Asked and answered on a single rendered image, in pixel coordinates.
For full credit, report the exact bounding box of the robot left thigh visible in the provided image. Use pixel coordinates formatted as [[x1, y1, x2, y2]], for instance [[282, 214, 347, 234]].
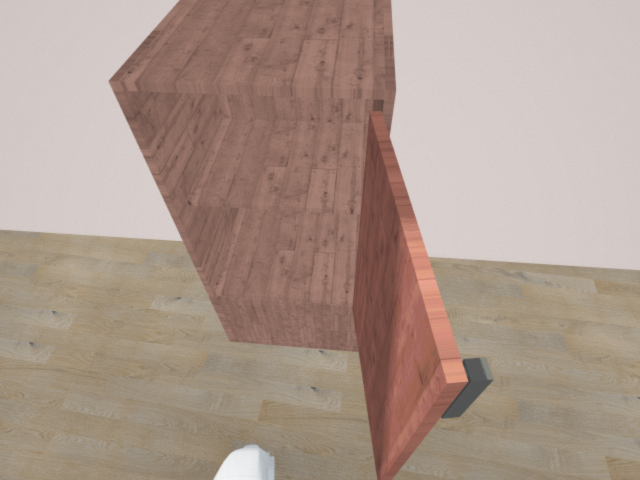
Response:
[[213, 447, 275, 480]]

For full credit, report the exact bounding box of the handle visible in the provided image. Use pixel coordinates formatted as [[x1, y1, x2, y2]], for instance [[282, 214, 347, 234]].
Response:
[[441, 357, 494, 419]]

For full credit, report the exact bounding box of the cupboard door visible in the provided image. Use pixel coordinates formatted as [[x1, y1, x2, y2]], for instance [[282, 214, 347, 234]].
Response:
[[352, 111, 468, 480]]

